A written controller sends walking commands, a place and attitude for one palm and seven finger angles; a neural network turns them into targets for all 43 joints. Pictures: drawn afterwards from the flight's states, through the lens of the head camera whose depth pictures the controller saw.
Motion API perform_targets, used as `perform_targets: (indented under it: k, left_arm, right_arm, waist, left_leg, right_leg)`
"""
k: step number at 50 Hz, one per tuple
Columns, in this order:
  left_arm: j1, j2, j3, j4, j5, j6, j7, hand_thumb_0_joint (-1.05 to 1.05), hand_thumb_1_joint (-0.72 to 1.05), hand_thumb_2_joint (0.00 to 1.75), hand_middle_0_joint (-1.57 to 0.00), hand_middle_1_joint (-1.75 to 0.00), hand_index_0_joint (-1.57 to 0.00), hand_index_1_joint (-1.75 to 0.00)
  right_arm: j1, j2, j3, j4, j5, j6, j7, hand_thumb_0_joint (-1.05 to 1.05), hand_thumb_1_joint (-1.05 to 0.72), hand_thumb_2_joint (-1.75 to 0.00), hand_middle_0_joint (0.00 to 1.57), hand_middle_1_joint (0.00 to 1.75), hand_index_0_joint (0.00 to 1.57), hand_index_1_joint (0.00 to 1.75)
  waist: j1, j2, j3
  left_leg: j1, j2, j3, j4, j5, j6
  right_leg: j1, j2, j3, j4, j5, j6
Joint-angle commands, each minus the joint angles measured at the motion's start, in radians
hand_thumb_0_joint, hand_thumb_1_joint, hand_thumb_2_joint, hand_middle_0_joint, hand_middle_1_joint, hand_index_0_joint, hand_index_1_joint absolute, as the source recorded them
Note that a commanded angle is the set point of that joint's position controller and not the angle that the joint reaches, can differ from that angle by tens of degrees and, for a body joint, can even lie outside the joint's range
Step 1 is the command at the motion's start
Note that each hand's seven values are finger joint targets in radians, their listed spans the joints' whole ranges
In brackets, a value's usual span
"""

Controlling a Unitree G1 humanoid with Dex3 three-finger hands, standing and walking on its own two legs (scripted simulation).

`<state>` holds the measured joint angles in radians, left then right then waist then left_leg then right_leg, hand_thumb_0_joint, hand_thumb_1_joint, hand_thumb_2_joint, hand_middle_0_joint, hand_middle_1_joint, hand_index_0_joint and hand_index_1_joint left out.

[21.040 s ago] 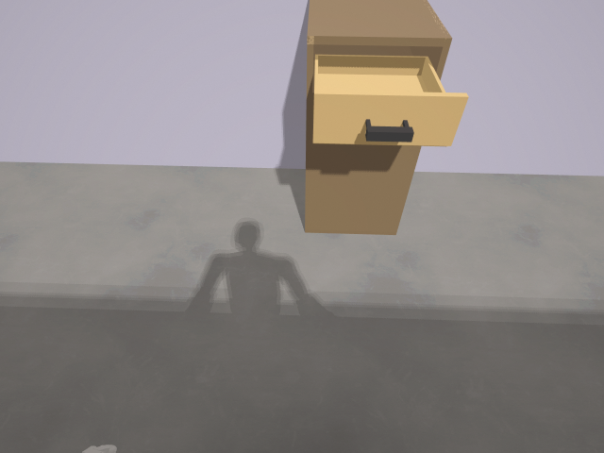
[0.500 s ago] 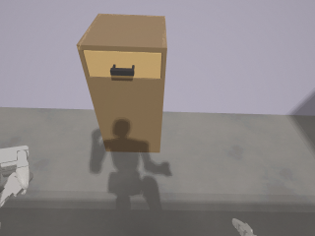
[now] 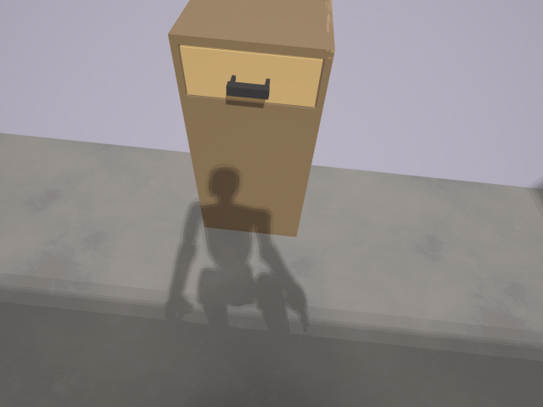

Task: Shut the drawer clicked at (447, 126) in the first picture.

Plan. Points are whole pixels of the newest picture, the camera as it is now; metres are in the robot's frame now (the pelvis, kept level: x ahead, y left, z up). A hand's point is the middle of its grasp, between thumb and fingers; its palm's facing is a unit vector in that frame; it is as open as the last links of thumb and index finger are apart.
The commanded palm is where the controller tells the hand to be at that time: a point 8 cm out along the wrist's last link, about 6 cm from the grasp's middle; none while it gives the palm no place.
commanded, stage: let the arm hang, fingers relaxed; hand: left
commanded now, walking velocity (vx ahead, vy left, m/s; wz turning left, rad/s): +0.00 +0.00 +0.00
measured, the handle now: (249, 85) +0.86 +0.13 -0.02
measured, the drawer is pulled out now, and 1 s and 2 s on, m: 0.00 0.00 0.00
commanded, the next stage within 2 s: look to check the result in 0.66 s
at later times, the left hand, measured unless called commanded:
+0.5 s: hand out of the picture +0.00 +0.16 -0.17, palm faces +0.01 -0.99 -0.17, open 7.3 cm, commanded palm none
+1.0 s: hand out of the picture -0.01 +0.14 -0.17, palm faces +0.02 -0.99 -0.17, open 7.4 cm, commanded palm none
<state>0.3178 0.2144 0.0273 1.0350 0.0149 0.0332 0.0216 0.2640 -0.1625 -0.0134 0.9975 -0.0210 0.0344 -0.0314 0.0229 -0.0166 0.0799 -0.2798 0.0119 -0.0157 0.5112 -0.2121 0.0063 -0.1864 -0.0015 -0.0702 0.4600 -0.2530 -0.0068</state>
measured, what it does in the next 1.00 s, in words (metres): stands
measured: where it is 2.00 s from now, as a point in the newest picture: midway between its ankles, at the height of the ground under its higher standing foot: outside the picture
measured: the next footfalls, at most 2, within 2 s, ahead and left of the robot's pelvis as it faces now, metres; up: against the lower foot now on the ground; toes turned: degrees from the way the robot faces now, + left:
none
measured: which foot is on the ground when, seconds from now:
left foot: down 0.00-1.00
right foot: down 0.00-1.00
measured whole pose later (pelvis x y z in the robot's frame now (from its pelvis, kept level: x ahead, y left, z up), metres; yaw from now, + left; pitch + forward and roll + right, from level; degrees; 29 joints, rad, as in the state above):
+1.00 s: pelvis +0.01 -0.01 +0.00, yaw -2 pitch -2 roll +0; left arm 0.31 0.10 0.01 1.16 0.01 -0.01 0.04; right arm 0.32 -0.10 -0.02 1.13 -0.01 0.01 -0.05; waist 0.00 0.01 0.06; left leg -0.21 0.03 0.02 0.45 -0.21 -0.01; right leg -0.15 0.01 -0.04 0.45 -0.26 -0.02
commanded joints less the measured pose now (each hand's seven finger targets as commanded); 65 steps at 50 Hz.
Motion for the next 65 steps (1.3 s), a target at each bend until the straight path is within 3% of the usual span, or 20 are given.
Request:
perform_targets:
  k: [1,8,12,17,25,35,37,43,45,65]
  left_arm:
    - [0.021,0.056,0.001,0.007,-0.003,-0.032,0.001,0.0,0.9,0.9,-0.48,-0.6,-0.48,-0.6]
    - [0.068,0.039,-0.006,0.085,-0.002,-0.031,0.009,0.0,0.9,0.9,-0.2,-0.3,-0.2,-0.3]
    - [0.077,0.015,-0.007,0.106,-0.003,-0.029,0.014,0.0,0.9,0.9,-0.2,-0.3,-0.2,-0.3]
    - [0.081,0.0,-0.004,0.108,-0.004,-0.035,0.019,0.0,0.9,0.9,-0.2,-0.3,-0.2,-0.3]
    - [0.068,-0.017,0.004,0.098,-0.004,-0.038,0.024,0.0,0.9,0.9,-0.2,-0.3,-0.2,-0.3]
    - [0.066,-0.022,0.003,0.102,-0.006,-0.044,0.025,0.0,0.9,0.9,-0.2,-0.3,-0.2,-0.3]
    - [0.068,-0.021,0.004,0.103,-0.006,-0.044,0.025,0.0,0.9,0.9,-0.2,-0.3,-0.2,-0.3]
    - [0.075,-0.019,0.002,0.108,-0.006,-0.048,0.026,0.0,0.9,0.9,-0.2,-0.3,-0.2,-0.3]
    - [0.075,-0.023,0.002,0.11,-0.007,-0.048,0.026,0.0,0.9,0.9,-0.2,-0.3,-0.2,-0.3]
    - [0.076,-0.021,0.001,0.111,-0.008,-0.051,0.026,0.0,0.9,0.9,-0.2,-0.3,-0.2,-0.3]
  right_arm:
    - [0.05,-0.114,-0.021,-0.009,0.004,-0.026,-0.005,0.0,-0.9,-0.9,0.2,0.3,0.2,0.3]
    - [0.09,-0.093,-0.016,0.052,0.008,-0.029,-0.008,0.0,-0.9,-0.9,0.2,0.3,0.2,0.3]
    - [0.109,-0.068,-0.014,0.076,0.005,-0.026,-0.009,0.0,-0.9,-0.9,0.2,0.3,0.2,0.3]
    - [0.127,-0.037,-0.014,0.096,0.004,-0.028,-0.008,0.0,-0.9,-0.9,0.2,0.3,0.2,0.3]
    - [0.142,-0.006,-0.016,0.109,0.003,-0.032,-0.01,0.0,-0.9,-0.9,0.2,0.3,0.2,0.3]
    - [0.154,0.003,-0.017,0.119,0.004,-0.029,-0.012,0.0,-0.9,-0.9,0.2,0.3,0.2,0.3]
    - [0.151,0.004,-0.016,0.121,0.004,-0.029,-0.012,0.0,-0.9,-0.9,0.2,0.3,0.2,0.3]
    - [0.15,-0.004,-0.017,0.121,0.007,-0.029,-0.012,0.0,-0.9,-0.9,0.2,0.3,0.2,0.3]
    - [0.146,0.0,-0.015,0.125,0.006,-0.03,-0.014,0.0,-0.9,-0.9,0.2,0.3,0.2,0.3]
    - [0.129,-0.009,-0.014,0.128,0.006,-0.032,-0.015,0.0,-0.9,-0.9,0.2,0.3,0.2,0.3]
  waist:
    - [-0.028,0.058,-0.061]
    - [-0.02,0.048,-0.015]
    - [-0.023,0.036,0.024]
    - [-0.023,0.013,0.02]
    - [-0.024,0.045,0.032]
    - [-0.031,0.014,0.033]
    - [-0.03,0.034,0.037]
    - [-0.031,0.011,0.027]
    - [-0.031,0.033,0.024]
    - [-0.03,0.019,0.031]
  left_leg:
    - [0.064,0.09,-0.087,-0.163,-0.02,0.043]
    - [0.051,0.092,-0.089,-0.199,-0.045,0.046]
    - [0.034,0.086,-0.085,-0.211,-0.095,0.044]
    - [0.04,0.073,-0.058,-0.182,-0.035,0.041]
    - [0.036,0.073,-0.048,-0.169,-0.001,0.038]
    - [0.066,0.07,-0.023,-0.14,0.046,0.029]
    - [0.07,0.07,-0.021,-0.14,0.04,0.028]
    - [0.087,0.075,-0.016,-0.13,0.07,0.025]
    - [0.091,0.075,-0.012,-0.13,0.078,0.024]
    - [0.104,0.081,-0.012,-0.137,0.091,0.021]
  right_leg:
    - [-0.022,-0.077,0.086,-0.113,-0.005,-0.039]
    - [-0.035,-0.075,0.078,-0.106,-0.02,-0.036]
    - [-0.06,-0.074,0.083,-0.109,-0.05,-0.037]
    - [-0.059,-0.084,0.089,-0.111,-0.028,-0.039]
    - [-0.061,-0.079,0.093,-0.103,-0.006,-0.04]
    - [-0.073,-0.083,0.108,-0.12,0.008,-0.044]
    - [-0.077,-0.084,0.108,-0.125,0.0,-0.045]
    - [-0.074,-0.082,0.116,-0.133,0.019,-0.045]
    - [-0.063,-0.084,0.112,-0.132,0.034,-0.045]
    - [-0.051,-0.082,0.114,-0.139,0.065,-0.042]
